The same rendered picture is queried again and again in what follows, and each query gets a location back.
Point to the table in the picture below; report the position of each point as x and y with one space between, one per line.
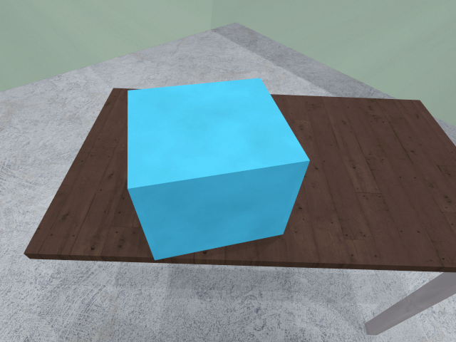
379 193

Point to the carton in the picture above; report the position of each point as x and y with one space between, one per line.
210 165

